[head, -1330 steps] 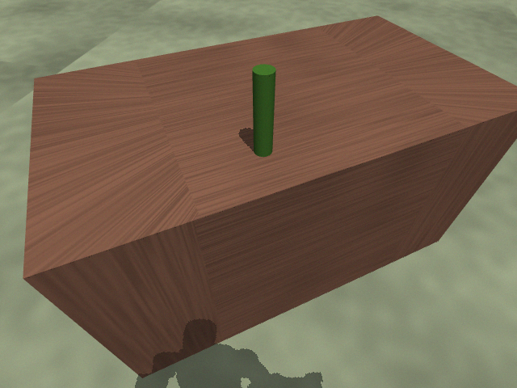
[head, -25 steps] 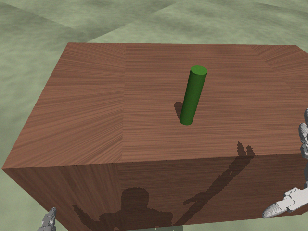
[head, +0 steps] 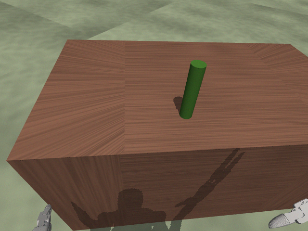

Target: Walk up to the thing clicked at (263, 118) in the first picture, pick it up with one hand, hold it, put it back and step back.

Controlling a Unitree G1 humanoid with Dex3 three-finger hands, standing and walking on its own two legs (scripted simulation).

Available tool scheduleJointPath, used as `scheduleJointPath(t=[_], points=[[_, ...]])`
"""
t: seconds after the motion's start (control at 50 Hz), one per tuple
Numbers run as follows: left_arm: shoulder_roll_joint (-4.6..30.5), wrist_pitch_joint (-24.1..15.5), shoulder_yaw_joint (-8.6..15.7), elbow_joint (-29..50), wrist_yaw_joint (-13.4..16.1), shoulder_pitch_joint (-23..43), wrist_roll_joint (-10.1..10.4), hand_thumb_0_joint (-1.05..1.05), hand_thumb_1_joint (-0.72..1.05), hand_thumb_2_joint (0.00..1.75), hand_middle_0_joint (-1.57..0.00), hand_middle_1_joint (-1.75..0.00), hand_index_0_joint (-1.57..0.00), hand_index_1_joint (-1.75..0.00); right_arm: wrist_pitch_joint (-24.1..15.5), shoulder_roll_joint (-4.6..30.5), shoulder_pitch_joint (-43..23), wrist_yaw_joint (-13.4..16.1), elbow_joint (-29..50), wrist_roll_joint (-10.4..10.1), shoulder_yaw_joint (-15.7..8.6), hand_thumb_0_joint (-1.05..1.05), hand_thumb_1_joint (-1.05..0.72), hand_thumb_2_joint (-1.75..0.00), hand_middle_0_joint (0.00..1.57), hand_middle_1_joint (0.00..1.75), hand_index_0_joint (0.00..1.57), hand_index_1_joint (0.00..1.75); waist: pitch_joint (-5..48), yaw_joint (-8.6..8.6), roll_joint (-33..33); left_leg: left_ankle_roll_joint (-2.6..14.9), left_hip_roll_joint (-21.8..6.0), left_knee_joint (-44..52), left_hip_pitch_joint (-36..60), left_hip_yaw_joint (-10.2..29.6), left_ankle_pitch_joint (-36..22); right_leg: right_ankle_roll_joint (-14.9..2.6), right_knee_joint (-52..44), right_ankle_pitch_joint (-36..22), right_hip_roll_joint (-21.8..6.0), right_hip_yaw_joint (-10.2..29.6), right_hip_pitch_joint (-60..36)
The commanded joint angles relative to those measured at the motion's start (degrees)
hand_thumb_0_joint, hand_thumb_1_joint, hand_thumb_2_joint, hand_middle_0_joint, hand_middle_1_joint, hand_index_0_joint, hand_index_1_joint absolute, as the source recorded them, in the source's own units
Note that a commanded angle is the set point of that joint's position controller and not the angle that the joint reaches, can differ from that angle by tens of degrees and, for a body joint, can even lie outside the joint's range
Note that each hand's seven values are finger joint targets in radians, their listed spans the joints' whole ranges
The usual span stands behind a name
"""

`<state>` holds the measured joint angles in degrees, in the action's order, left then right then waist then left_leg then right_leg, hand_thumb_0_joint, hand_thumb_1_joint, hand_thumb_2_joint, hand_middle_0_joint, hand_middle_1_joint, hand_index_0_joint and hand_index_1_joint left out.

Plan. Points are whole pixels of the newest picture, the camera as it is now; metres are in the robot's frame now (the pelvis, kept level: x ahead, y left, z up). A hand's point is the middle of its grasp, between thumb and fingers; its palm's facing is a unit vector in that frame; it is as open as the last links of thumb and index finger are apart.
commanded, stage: home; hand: right
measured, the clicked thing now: (191, 92) +0.53 -0.13 +0.10
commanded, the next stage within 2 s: none
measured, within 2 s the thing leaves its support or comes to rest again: neither
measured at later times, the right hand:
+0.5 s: hand (232, 223) +0.17 -0.19 -0.03, palm faces +0.09 +0.97 -0.23, open 17.6 cm
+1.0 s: hand (219, 218) +0.20 -0.19 -0.09, palm faces +0.07 +0.97 -0.25, open 17.3 cm
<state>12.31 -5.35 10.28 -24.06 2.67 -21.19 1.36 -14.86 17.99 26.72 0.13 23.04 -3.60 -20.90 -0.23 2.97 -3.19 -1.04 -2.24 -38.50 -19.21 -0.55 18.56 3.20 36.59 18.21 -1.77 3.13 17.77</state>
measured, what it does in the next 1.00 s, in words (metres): stands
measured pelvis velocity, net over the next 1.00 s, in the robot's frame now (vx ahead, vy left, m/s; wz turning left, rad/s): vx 0.02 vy -0.01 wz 0.02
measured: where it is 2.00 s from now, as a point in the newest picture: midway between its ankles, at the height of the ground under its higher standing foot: outside the picture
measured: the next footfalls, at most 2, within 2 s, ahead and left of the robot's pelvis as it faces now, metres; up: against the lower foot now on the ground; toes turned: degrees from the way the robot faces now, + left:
none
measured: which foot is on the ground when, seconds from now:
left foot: down 0.00-1.00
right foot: down 0.00-1.00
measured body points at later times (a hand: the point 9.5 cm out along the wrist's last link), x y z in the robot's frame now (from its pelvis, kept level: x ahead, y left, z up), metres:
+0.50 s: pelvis +0.01 -0.01 +0.00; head +0.03 +0.00 +0.45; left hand +0.17 +0.22 -0.08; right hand +0.16 -0.24 -0.01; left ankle +0.02 +0.13 -0.72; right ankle +0.02 -0.16 -0.72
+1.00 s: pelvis +0.02 -0.01 -0.01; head +0.05 -0.01 +0.43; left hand +0.16 +0.23 -0.11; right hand +0.19 -0.24 -0.07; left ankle +0.02 +0.13 -0.72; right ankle +0.02 -0.16 -0.72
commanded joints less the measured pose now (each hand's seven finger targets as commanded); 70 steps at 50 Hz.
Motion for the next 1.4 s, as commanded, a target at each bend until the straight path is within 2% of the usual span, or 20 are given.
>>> scheduleJointPath(t=[0.0, 0.04, 0.08, 0.12, 0.2, 0.28, 0.34, 0.42, 0.56, 0.58, 0.6, 0.64, 0.68, 0.82, 1.02, 1.04, 1.06, 1.12, 1.16, 1.38], points=[[5.91, -4.48, 0.21, 11.50, 0.21, 4.74, 0.21, 0.00, -0.41, 0.27, -0.11, -0.16, -0.12, -0.16, -4.97, 6.41, -3.32, 0.84, 9.10, -0.65, -2.16, 0.00, 0.59, -0.03, 0.05, 0.05, 0.05, 0.05, 2.56, 0.64, 4.35, 0.10, 1.22, 9.17, 1.95, -3.16, -1.08, -3.09, -6.93, -3.05, 2.36, -5.07, 0.45], [3.08, -4.62, -2.15, 10.08, -0.08, 3.10, 0.28, 0.00, -0.25, 0.43, -0.12, -0.17, -0.12, -0.17, -4.97, 5.06, -1.76, 0.48, 7.05, -0.39, -0.80, 0.00, 0.59, -0.03, 0.05, 0.05, 0.05, 0.05, 1.86, 0.50, 4.03, 0.07, 1.01, 9.87, 1.70, -2.72, -0.80, -3.17, -7.15, -3.00, 2.43, -5.51, 0.06], [1.69, -4.63, -4.06, 9.55, -0.33, 4.94, 0.35, 0.00, -0.09, 0.47, -0.12, -0.18, -0.13, -0.18, -5.36, 4.25, -1.73, 0.10, 6.57, -0.36, 1.05, 0.00, 0.60, -0.03, 0.05, 0.04, 0.05, 0.04, -0.16, 0.55, 3.35, 0.12, 0.82, 10.92, 0.60, -2.17, 1.92, -3.13, -7.56, -0.84, 2.67, -5.83, 1.02], [-0.11, -4.71, -6.40, 7.89, -0.78, 5.54, 0.21, 0.00, 0.07, 0.51, -0.13, -0.19, -0.13, -0.19, -5.25, 3.15, -0.33, -0.10, 4.99, -0.05, 3.12, 0.00, 0.58, -0.04, 0.05, 0.05, 0.05, 0.05, -0.14, 0.74, 2.57, 0.16, 1.25, 10.00, 1.35, -3.06, 0.00, -3.12, -7.95, -1.54, 2.53, -5.66, 2.02], [4.82, -4.37, -2.75, 6.81, -0.56, 6.30, -0.18, 0.00, 0.35, 0.59, -0.14, -0.21, -0.14, -0.21, -4.30, 2.15, 3.06, -0.42, -0.51, 0.20, 5.81, 0.00, 0.58, -0.04, 0.05, 0.05, 0.05, 0.05, 1.14, -0.96, 3.58, 0.05, 1.40, 9.19, 0.95, -3.33, -2.97, -3.31, -7.19, -3.44, 2.41, -5.74, 1.42], [6.18, -4.44, -1.27, 7.36, 0.06, 6.82, -0.36, 0.00, 0.59, 0.73, -0.17, -0.25, -0.17, -0.25, -2.72, 1.48, 1.80, -0.27, -5.56, 1.14, 8.46, 0.00, 0.56, -0.05, 0.05, 0.05, 0.05, 0.05, 4.67, -2.71, 4.61, 0.01, 1.47, 8.26, 0.44, -3.52, -6.02, -3.46, -6.04, -5.91, 2.17, -5.29, -1.02], [2.91, -4.53, -5.09, 7.23, 0.34, 7.56, -0.47, 0.00, 0.71, 0.79, -0.18, -0.27, -0.18, -0.27, -1.29, 0.18, 0.49, 0.39, -9.62, 1.88, 11.61, 0.00, 0.60, -0.03, 0.05, 0.04, 0.05, 0.04, 5.45, -2.38, 4.31, 0.14, 1.56, 7.45, 0.36, -3.66, -6.73, -3.32, -5.80, -6.60, 1.94, -4.93, -0.81], [1.41, -4.29, -7.87, 6.25, 1.15, 8.91, -0.67, 0.00, 0.80, 0.84, -0.19, -0.28, -0.19, -0.28, 0.71, -1.63, -3.59, 1.20, -18.37, 2.63, 15.52, 0.00, 0.58, -0.04, 0.05, 0.05, 0.05, 0.05, 5.59, -3.43, 3.66, 0.30, 1.68, 6.50, -0.86, -3.47, -6.07, -3.20, -5.16, -5.45, 1.75, -4.74, 0.83], [3.95, -3.63, -7.58, 6.79, 1.76, 7.95, -0.93, 0.00, 0.89, 0.90, -0.20, -0.30, -0.20, -0.30, 4.19, -0.01, -8.19, 2.17, -31.42, 3.14, 15.54, 0.00, 0.54, -0.06, 0.05, 0.05, 0.05, 0.05, 8.07, -3.14, 0.67, 0.51, 1.54, 4.60, -0.36, -3.08, -7.98, -2.72, -3.72, -6.89, 1.77, -5.04, 2.29], [7.12, -3.48, -6.85, -1.57, 1.78, 9.07, -1.61, 0.00, 0.90, 0.90, -0.20, -0.30, -0.20, -0.30, 4.15, 2.32, -7.70, 4.08, -29.29, 3.40, 10.93, 0.00, 0.54, -0.06, 0.05, 0.05, 0.05, 0.05, 8.70, -0.98, -0.40, 0.98, 2.33, 3.09, 0.14, -3.18, -8.12, -2.51, -2.57, -7.40, 1.53, -4.34, 2.96], [6.30, -3.54, -7.58, -0.42, 1.82, 9.27, -1.47, 0.00, 0.90, 0.90, -0.20, -0.30, -0.20, -0.30, 4.71, -0.29, -7.21, 4.05, -31.99, 3.67, 14.77, 0.00, 0.53, -0.06, 0.05, 0.06, 0.05, 0.06, 7.39, -2.50, -0.77, 0.99, 2.22, 3.12, -0.44, -2.70, -8.08, -2.53, -2.12, -7.04, 1.59, -4.86, 3.24], [5.70, -4.04, -7.84, -0.24, 1.59, 9.76, -1.46, 0.00, 0.90, 0.90, -0.20, -0.30, -0.20, -0.30, 5.75, -2.23, -9.18, 4.47, -31.55, 3.61, 16.89, 0.00, 0.51, -0.08, 0.06, 0.06, 0.06, 0.06, 9.08, -2.95, -0.22, 0.99, 2.44, 2.22, -0.68, -3.12, -9.73, -2.56, -1.39, -8.40, 1.33, -4.66, 3.62], [5.91, -3.54, -7.86, -1.19, 1.58, 10.18, -1.26, 0.00, 0.90, 0.90, -0.20, -0.30, -0.20, -0.30, 6.32, -1.04, -10.45, 5.23, -32.30, 3.55, 16.00, 0.00, 0.51, -0.07, 0.06, 0.06, 0.06, 0.06, 8.34, -3.24, -1.24, 0.96, 2.32, 2.22, -1.81, -2.74, -9.24, -2.68, -0.69, -7.64, 1.47, -4.99, 4.11], [6.32, -2.76, -7.39, -1.55, 1.48, 11.22, -0.98, 0.00, 0.90, 0.90, -0.20, -0.30, -0.20, -0.30, 8.34, -2.68, -7.36, 5.91, -31.90, 3.28, 18.03, 0.00, 0.49, -0.09, 0.06, 0.06, 0.06, 0.06, 9.06, -3.16, 4.93, 0.26, 2.65, 1.23, -2.19, -3.13, -10.29, -3.13, 1.50, -8.61, 1.24, -4.90, 5.09], [7.07, -1.48, -6.87, -0.96, 1.98, 10.85, -0.61, 0.00, 0.90, 0.90, -0.20, -0.30, -0.20, -0.30, 11.05, -1.61, -6.93, 6.71, -28.31, 3.18, 17.47, 0.00, 0.54, -0.06, 0.05, 0.05, 0.05, 0.05, 9.76, -3.22, 3.05, 0.31, 2.72, -0.87, -4.38, -2.90, -9.80, -2.95, 3.36, -8.38, 1.14, -4.93, 6.33], [16.88, 0.87, -5.05, -11.10, 0.54, 9.42, -5.38, 0.00, 0.90, 0.90, -0.20, -0.30, -0.20, -0.30, 11.06, 12.06, -9.72, 4.75, -45.05, 7.95, 14.71, 0.00, 0.51, -0.08, 0.06, 0.06, 0.06, 0.06, 10.70, -3.27, 3.24, 3.22, -2.38, -2.91, -0.54, 3.26, -15.85, -5.78, 4.84, -17.60, -3.23, -0.56, 1.48], [17.11, 2.15, -4.60, -11.47, 0.10, 8.69, -5.69, 0.00, 0.90, 0.90, -0.20, -0.30, -0.20, -0.30, 11.27, 12.24, -8.71, 3.80, -46.24, 7.98, 14.40, 0.00, 0.51, -0.08, 0.06, 0.06, 0.06, 0.06, 14.43, -3.81, 3.16, 4.59, -2.73, -3.28, 0.14, 3.99, -18.49, -6.35, 6.79, -18.62, -3.02, -0.87, -0.98], [15.55, 2.57, -6.05, -12.80, -1.24, 10.54, -3.67, 0.00, 0.90, 0.90, -0.20, -0.30, -0.20, -0.30, 10.28, 9.68, -8.77, 2.49, -50.55, 6.39, 16.35, 0.00, 0.57, -0.04, 0.05, 0.05, 0.05, 0.05, 10.22, -3.48, 4.83, 4.99, -2.66, -1.83, 0.15, 4.84, -19.95, -6.53, 5.18, -16.37, -2.85, 0.12, 1.10], [15.82, 2.75, -6.39, -14.21, -1.80, 11.10, -3.30, 0.00, 0.90, 0.90, -0.20, -0.30, -0.20, -0.30, 10.43, 9.92, -12.34, 1.74, -53.62, 5.81, 16.90, 0.00, 0.53, -0.06, 0.05, 0.05, 0.05, 0.05, 7.00, -4.01, 4.68, 4.69, -2.50, -0.65, -0.35, 4.94, -16.66, -6.30, 2.83, -10.98, -2.47, -0.17, 2.98], [19.15, 3.90, -7.40, -24.22, -2.27, 13.41, -3.07, 0.00, 0.90, 0.90, -0.20, -0.30, -0.20, -0.30, 11.92, 13.38, -15.86, 0.97, -70.43, 5.30, 18.23, 0.00, 0.58, -0.04, 0.05, 0.05, 0.05, 0.05, 1.36, -2.83, 2.09, 3.70, -2.59, 8.49, 3.71, 6.19, -7.91, -6.20, -8.51, -2.51, -3.36, 2.70, 0.49]])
